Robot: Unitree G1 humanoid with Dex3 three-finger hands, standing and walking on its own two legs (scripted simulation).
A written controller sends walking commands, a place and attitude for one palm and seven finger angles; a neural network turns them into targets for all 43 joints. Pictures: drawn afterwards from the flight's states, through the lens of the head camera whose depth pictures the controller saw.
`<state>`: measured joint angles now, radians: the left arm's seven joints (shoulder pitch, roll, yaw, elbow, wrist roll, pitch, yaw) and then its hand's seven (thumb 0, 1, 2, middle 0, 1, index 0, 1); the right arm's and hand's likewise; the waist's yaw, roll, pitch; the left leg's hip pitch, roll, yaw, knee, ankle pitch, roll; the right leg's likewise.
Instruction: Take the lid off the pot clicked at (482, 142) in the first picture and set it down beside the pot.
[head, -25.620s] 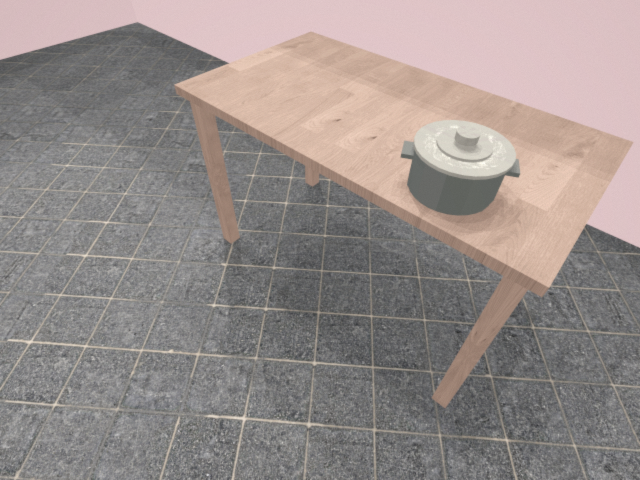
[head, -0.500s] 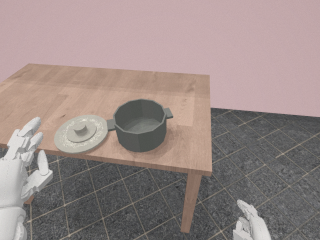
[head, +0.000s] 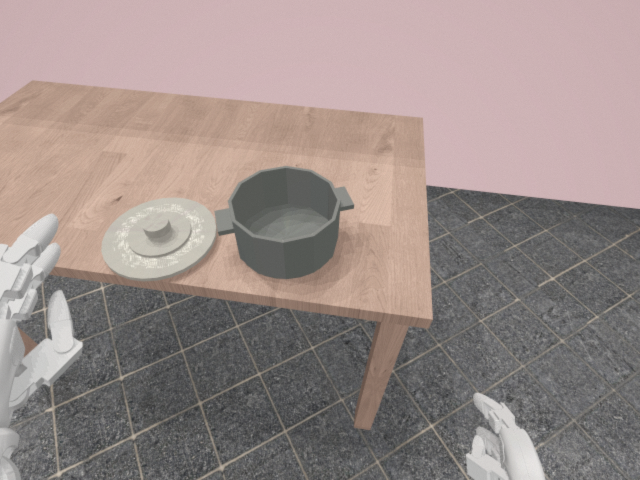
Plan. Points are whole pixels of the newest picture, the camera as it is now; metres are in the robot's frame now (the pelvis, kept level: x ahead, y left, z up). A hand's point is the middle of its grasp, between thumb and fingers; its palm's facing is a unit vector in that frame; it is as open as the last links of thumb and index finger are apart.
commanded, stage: step back with the hand held close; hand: left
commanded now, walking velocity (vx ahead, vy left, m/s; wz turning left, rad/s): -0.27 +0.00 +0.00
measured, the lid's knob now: (156, 225) +0.52 +0.35 -0.04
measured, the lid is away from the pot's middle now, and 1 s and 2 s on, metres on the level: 0.24 0.24 0.24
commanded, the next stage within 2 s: stop stepping back and stand still in 1.54 s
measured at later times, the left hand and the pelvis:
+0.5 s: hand (46, 403) +0.15 +0.24 +0.15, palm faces +0.33 -0.85 -0.42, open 7.4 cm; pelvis -0.04 +0.01 -0.02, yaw +1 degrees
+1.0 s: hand (14, 471) +0.10 +0.24 +0.16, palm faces +0.26 -0.85 -0.46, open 7.4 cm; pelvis -0.09 +0.01 -0.01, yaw +0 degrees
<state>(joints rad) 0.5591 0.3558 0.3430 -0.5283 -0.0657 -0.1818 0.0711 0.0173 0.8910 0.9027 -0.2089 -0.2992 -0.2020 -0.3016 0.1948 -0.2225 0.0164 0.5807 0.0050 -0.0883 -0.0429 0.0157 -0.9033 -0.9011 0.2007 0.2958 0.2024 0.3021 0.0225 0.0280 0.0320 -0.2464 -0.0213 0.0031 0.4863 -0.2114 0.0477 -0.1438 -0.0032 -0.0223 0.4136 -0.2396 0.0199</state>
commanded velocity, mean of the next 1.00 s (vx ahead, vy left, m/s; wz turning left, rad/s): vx -0.33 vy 0.00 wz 0.00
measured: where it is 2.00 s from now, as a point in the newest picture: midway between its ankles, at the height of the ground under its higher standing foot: outside the picture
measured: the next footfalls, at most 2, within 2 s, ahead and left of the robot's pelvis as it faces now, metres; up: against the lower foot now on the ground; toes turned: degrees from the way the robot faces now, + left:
right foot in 0.72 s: -0.05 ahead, -0.12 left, +0.00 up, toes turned +0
right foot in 1.40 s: -0.17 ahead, -0.12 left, +0.00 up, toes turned -3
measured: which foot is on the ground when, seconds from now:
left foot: down 0.00-1.00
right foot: down 0.00-0.56, up 0.58-0.70, down 0.72-1.00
